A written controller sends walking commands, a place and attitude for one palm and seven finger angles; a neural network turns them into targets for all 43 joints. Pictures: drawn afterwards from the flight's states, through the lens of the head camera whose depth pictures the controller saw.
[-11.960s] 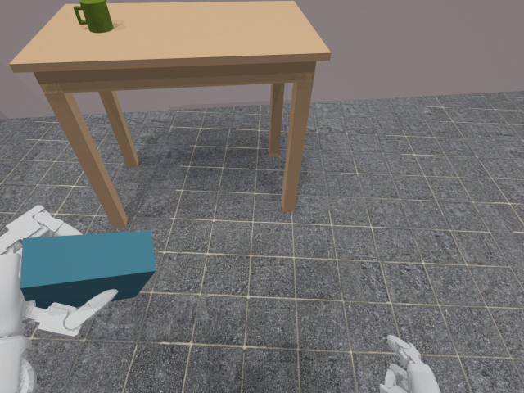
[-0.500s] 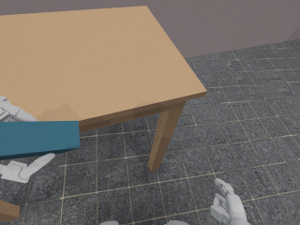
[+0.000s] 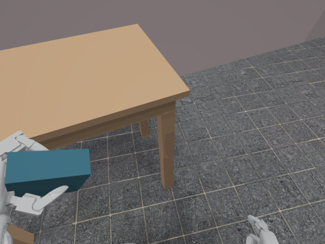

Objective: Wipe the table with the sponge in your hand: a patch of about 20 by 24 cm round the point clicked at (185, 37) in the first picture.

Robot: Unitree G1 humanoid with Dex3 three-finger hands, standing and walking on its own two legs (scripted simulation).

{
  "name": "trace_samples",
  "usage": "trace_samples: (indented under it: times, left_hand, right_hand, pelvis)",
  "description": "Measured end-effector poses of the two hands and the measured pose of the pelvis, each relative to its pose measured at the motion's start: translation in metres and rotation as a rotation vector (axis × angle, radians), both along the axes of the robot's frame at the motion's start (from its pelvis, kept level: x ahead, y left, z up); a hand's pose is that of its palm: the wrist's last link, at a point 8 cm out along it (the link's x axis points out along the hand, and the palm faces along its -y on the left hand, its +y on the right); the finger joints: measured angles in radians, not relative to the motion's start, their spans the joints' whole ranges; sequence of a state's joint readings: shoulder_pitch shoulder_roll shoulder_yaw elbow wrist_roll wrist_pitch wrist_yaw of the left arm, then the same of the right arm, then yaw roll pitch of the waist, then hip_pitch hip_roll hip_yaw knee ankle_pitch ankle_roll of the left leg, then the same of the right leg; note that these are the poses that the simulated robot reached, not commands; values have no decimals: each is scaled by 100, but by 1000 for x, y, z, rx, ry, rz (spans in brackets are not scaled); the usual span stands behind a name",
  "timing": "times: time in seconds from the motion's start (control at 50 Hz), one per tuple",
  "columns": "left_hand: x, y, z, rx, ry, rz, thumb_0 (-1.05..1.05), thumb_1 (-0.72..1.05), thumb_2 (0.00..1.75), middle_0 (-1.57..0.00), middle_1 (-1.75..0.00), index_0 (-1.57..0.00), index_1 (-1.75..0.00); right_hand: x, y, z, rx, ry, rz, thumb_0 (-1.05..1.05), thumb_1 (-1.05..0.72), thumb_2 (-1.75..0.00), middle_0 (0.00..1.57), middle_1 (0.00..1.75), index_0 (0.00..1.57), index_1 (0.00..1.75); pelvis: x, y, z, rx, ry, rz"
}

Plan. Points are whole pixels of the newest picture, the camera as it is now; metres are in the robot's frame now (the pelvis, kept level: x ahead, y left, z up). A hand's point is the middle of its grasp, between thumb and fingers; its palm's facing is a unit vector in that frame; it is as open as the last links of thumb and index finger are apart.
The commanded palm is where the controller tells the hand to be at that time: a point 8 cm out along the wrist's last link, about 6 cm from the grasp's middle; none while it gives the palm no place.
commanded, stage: come to a stop and stand still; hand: left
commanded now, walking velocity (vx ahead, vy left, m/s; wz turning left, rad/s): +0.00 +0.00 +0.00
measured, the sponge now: (60, 174) +0.22 +0.20 +0.14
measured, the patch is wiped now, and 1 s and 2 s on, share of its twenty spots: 0.00 0.00 0.00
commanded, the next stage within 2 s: look again from close up in 1.82 s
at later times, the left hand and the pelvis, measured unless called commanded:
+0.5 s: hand (10, 224) +0.13 +0.24 +0.16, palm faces +0.43 -0.81 -0.40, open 9.3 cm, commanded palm +0.08 +0.27 +0.17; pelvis -0.08 -0.01 -0.01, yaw +1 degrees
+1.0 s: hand out of the picture +0.12 +0.25 +0.15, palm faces +0.39 -0.81 -0.44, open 9.3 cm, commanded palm +0.07 +0.29 +0.17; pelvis -0.09 +0.01 -0.01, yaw +0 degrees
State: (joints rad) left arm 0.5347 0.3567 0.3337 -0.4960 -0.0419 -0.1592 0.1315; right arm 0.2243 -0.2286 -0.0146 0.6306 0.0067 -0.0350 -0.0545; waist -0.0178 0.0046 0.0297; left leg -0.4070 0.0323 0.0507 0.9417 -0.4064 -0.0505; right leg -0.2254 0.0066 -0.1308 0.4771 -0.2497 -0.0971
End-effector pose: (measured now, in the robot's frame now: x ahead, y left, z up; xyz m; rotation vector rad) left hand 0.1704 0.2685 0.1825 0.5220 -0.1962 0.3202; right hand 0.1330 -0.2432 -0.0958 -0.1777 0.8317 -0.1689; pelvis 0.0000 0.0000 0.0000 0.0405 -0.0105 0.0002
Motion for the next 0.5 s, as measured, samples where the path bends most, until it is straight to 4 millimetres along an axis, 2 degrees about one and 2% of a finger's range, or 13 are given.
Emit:
trace_samples:
  times: [0.08,0.16,0.34,0.5]
  left_hand:
    - [-13,0,-3,-6,-15,22,-1,-41,98,-82,-133,-82,-133]
    - [-31,0,-4,-24,-51,34,-1,-41,98,-82,-133,-82,-133]
    - [-72,4,-4,-33,-107,35,-1,-41,98,-82,-133,-82,-133]
    - [-84,3,-9,-31,-74,67,-1,-41,98,-82,-133,-82,-133]
  right_hand:
    - [-12,-16,5,-45,5,-5,1,-91,-90,20,30,20,30]
    - [-17,-18,14,-74,-16,26,1,-91,-90,20,30,19,30]
    - [-28,10,25,-41,-94,91,1,-91,-90,20,30,20,30]
    - [-43,29,11,37,-99,132,1,-90,-90,20,30,20,30]
  pelvis:
    - [-14,-7,1,-1,4,11]
    - [-29,-10,0,-12,5,18]
    - [-59,-9,-2,-28,-23,9]
    - [-76,-11,-6,-27,-30,9]
